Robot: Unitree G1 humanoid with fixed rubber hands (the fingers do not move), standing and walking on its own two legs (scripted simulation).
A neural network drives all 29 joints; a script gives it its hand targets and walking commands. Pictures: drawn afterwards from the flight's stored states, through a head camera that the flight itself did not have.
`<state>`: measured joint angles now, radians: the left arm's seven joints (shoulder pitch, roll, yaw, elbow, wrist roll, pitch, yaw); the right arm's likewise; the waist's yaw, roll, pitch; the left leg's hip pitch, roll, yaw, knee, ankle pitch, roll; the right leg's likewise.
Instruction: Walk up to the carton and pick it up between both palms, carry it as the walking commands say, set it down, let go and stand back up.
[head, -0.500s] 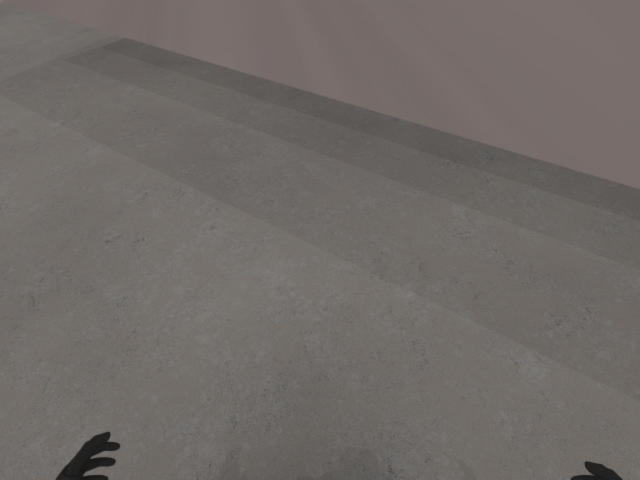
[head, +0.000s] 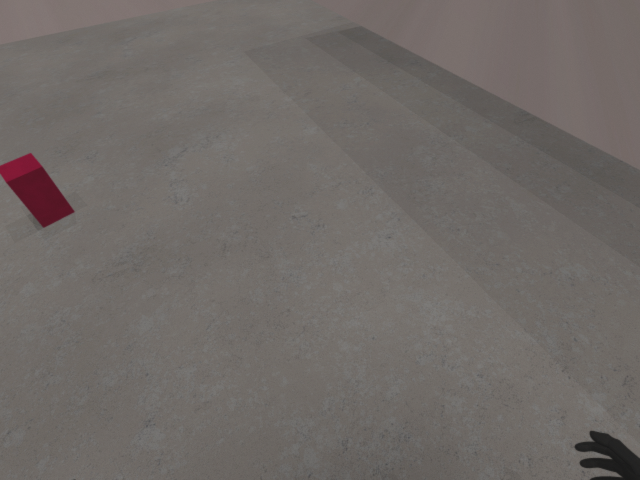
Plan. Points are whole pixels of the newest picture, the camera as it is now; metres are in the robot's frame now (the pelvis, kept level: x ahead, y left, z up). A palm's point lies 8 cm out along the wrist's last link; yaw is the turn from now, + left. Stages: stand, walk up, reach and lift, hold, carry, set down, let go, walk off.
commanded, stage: walk up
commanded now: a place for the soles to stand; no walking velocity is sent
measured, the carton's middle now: (37, 190) +1.48 +1.55 -0.62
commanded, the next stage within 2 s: none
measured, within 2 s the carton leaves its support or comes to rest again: neither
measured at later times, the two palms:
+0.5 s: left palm out of the picture +0.13 +0.46 -0.07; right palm (428, 279) +0.46 -0.13 -0.06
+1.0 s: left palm out of the picture +0.18 +0.56 -0.06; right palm (282, 160) +0.80 +0.16 -0.04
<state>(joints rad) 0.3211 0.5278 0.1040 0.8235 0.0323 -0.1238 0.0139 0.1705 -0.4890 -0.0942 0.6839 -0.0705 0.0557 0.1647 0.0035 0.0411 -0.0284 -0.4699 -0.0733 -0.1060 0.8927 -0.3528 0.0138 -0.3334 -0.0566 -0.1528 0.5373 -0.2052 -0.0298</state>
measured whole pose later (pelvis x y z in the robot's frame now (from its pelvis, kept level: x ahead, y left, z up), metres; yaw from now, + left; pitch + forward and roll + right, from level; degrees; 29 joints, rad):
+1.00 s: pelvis +0.42 +0.26 -0.01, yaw +40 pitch +1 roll -1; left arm 0.37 0.59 0.08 0.85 0.01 -0.13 -0.02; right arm 0.00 -0.52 -0.11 0.76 -0.03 -0.05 0.16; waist 0.08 0.02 -0.01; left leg -0.45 0.04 0.07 0.55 -0.16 0.04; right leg -0.09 -0.21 -0.28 0.58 -0.42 0.03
